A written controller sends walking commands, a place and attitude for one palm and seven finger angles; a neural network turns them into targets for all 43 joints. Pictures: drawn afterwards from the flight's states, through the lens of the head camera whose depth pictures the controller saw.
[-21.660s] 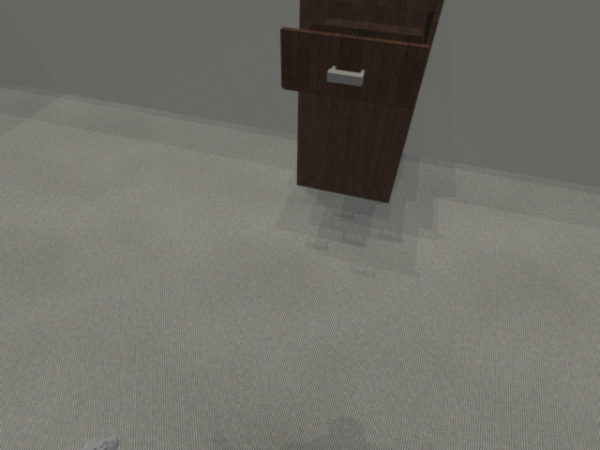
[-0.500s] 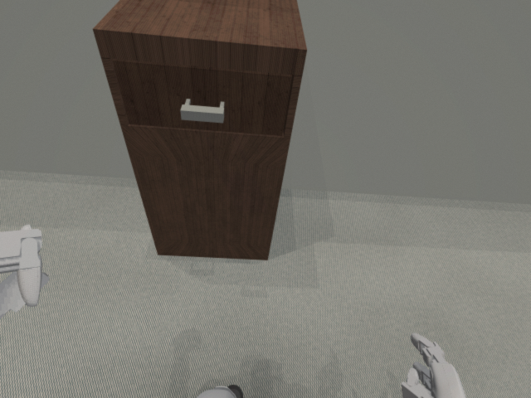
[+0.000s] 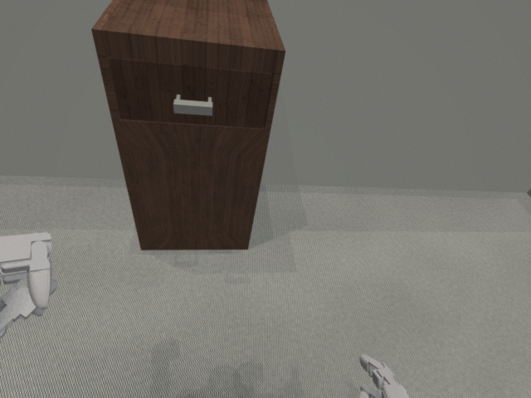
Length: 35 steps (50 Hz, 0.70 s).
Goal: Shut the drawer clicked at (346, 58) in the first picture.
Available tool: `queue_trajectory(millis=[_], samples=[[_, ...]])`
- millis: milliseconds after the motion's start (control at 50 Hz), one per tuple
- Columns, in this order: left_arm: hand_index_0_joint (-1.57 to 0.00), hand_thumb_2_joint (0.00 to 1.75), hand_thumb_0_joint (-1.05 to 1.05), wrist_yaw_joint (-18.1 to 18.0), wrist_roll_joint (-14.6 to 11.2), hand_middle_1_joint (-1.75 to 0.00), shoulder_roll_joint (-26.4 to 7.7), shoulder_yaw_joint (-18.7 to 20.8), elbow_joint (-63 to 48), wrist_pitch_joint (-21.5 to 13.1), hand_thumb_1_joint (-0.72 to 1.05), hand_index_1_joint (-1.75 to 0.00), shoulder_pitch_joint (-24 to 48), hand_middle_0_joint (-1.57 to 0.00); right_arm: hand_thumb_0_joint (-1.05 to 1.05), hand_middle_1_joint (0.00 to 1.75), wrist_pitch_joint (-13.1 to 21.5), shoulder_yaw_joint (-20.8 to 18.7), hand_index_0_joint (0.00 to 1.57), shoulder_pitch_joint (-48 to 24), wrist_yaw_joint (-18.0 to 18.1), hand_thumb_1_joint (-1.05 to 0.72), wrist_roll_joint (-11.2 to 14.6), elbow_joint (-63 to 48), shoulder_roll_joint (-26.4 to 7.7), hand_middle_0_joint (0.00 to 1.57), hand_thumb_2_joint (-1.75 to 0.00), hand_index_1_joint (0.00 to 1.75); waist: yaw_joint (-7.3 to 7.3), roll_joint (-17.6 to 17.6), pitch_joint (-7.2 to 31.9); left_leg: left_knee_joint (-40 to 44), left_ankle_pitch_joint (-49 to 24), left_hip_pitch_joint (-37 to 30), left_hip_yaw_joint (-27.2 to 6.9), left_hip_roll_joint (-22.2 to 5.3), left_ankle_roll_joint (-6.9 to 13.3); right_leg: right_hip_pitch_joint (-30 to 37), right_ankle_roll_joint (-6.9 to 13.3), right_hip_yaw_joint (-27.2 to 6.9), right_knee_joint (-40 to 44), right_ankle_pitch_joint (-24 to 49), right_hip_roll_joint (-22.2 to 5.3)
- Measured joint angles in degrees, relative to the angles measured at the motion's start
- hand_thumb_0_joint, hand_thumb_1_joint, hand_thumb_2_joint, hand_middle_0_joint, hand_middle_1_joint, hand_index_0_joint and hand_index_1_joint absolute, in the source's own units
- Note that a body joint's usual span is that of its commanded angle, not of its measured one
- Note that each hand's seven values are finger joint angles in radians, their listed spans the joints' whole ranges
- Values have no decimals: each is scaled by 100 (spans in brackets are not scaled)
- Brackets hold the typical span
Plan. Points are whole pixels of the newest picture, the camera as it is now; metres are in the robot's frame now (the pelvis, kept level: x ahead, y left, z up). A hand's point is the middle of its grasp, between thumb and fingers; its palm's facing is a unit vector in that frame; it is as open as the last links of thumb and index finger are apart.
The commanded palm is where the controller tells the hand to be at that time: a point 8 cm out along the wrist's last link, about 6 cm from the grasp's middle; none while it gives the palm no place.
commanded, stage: stop stepping back and stand still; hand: left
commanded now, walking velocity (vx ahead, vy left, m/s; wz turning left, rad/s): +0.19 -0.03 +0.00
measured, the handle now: (193, 103) +0.85 +0.22 -0.01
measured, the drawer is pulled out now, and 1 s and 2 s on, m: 0.00 0.00 0.00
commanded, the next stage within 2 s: let the arm hang, fingers relaxed in 0.44 s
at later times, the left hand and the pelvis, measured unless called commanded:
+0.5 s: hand (32, 314) +0.16 +0.24 +0.17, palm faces +0.38 -0.79 -0.49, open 3.2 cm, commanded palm +0.10 +0.28 +0.17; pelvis -0.02 +0.00 -0.02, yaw +1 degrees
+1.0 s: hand out of the picture -0.08 +0.21 -0.18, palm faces +0.09 -0.97 -0.23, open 4.1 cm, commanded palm none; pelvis -0.03 +0.01 -0.01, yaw +4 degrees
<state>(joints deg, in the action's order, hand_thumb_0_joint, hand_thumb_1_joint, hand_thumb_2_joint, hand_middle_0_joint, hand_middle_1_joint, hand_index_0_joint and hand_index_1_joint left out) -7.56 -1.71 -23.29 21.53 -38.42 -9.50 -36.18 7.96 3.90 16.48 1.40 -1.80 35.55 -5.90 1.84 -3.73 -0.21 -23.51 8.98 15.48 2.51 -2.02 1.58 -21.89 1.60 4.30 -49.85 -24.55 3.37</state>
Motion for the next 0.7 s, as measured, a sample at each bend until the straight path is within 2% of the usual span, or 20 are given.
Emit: queue_trajectory(millis=[80,120,140,160,200,220,260,280,320,360,380,420,460,540,560,580,600,640,700], samples=[[-141,90,2,-27,24,-160,-203,-126,-36,27,89,-160,-424,-141,1,30,-165,-118,20,222,139,-90,-40,-58,-170,21,-89,30,-44,261,129,322,125,-32,-20,-74,-63,859,121,390,1465,-395,86],[-141,90,1,-59,-10,-160,-415,73,-6,64,88,-160,-401,-141,1,30,-231,-190,20,212,203,-90,-20,-103,-271,21,-89,30,-78,136,193,-207,493,351,111,85,-107,1332,332,218,2315,-311,-49],[-141,90,1,-59,-34,-160,-471,180,18,49,88,-160,-304,-141,1,30,-243,-235,20,133,224,-90,1,-92,-357,21,-89,30,-152,83,188,-811,677,700,179,134,-139,1335,423,83,2553,123,-161],[-141,90,1,-49,-53,-160,-418,219,105,15,88,-160,-142,-141,1,30,-266,-288,20,-10,233,-90,2,7,-477,21,-89,30,-234,172,99,-1467,775,946,107,80,-164,1218,380,82,2449,836,-167],[-141,90,1,-46,-74,-160,-245,201,346,-44,88,-160,166,-141,1,30,-294,-398,20,-179,229,-90,47,292,-626,21,-89,30,-257,315,33,-2194,1035,1093,-101,-13,-163,1129,190,112,2030,921,-134],[-141,90,1,-54,-75,-160,-142,181,439,-57,88,-160,264,-141,1,30,-304,-439,20,-184,236,-90,76,380,-653,21,-89,30,-245,301,72,-2219,1064,1024,-132,-47,-139,1128,100,113,1891,758,-160],[-141,90,1,-81,-65,-160,112,102,502,-56,88,-160,366,-141,1,30,-280,-479,20,-141,275,-90,113,413,-720,21,-89,30,-186,274,160,-1725,975,659,-151,-126,-87,1085,-4,121,1577,449,-222],[-141,90,1,-80,-56,-160,231,44,490,-66,88,-160,416,-141,1,30,-234,-500,20,-133,306,-90,120,380,-767,21,-89,30,-134,290,166,-1446,679,538,-175,-129,-64,1022,-46,147,1366,314,-258],[-141,90,1,-65,-18,-160,354,-22,541,-134,89,-160,504,-141,1,30,-137,-512,20,-227,344,-91,116,377,-719,21,-89,30,-118,142,75,-1478,447,502,-46,8,-58,901,-85,-36,978,11,-371],[-141,90,2,-34,44,-160,331,-21,636,-172,89,-160,504,-141,1,30,-44,-481,20,-281,343,-91,85,301,-582,20,-89,30,-77,63,40,-1258,379,400,48,102,-56,744,-75,-237,628,-234,-346],[-141,90,2,-20,67,-160,263,-1,656,-188,89,-160,487,-141,1,30,1,-451,20,-278,331,-91,72,240,-505,20,-89,30,-45,62,21,-1089,298,343,41,131,-61,742,-70,-258,671,-272,-317],[-141,90,2,-9,91,-160,79,92,605,-248,88,-160,354,-141,1,30,48,-356,20,-247,276,-91,66,89,-376,20,-89,30,-9,91,4,-827,138,302,8,147,-88,898,-39,-209,1292,-134,-268],[-141,90,2,17,89,-160,-31,161,528,-331,88,-160,177,-141,1,30,17,-296,20,-231,208,-91,60,-22,-317,20,-89,30,13,222,-32,-873,310,387,-79,105,-127,970,65,-121,1697,583,-207],[-141,90,1,32,29,-160,37,107,458,-391,88,-160,-113,-141,1,30,-87,-269,20,-173,149,-90,100,106,-344,21,-89,30,-156,344,55,-1612,748,569,-169,129,-155,998,137,-142,1992,782,-175],[-141,90,1,104,101,-160,38,-36,780,-467,88,-160,36,-141,1,30,31,-331,20,-162,41,-90,95,271,-402,21,-89,30,-196,382,121,-1620,606,570,-135,126,-148,940,120,-121,1963,756,-215],[-141,90,1,244,191,-160,44,-274,1326,-369,89,-160,340,-141,1,30,41,-397,20,-165,-84,-90,101,415,-522,21,-89,30,-235,470,189,-1558,201,553,-145,123,-138,824,90,-74,1805,678,-266],[-140,90,0,373,254,-160,111,-541,2000,-138,89,-160,687,-140,1,30,-56,-448,20,-200,-166,-90,109,540,-671,21,-89,30,-255,600,253,-1474,241,537,-189,154,-142,688,53,-15,1587,559,-308],[-138,90,0,525,323,-158,375,-1007,3593,408,89,-158,1357,-138,1,30,-361,-511,20,-366,-209,-90,86,837,-905,21,-89,30,-246,812,314,-1461,766,557,-264,214,-110,489,-6,74,1229,344,-375],[-132,90,0,618,380,-152,771,-1461,5865,1021,90,-152,2006,-132,1,30,-685,-528,20,-577,-188,-91,24,1136,-954,21,-89,30,-186,732,150,-1511,790,509,-218,307,-154,471,-13,41,1021,254,-487]])
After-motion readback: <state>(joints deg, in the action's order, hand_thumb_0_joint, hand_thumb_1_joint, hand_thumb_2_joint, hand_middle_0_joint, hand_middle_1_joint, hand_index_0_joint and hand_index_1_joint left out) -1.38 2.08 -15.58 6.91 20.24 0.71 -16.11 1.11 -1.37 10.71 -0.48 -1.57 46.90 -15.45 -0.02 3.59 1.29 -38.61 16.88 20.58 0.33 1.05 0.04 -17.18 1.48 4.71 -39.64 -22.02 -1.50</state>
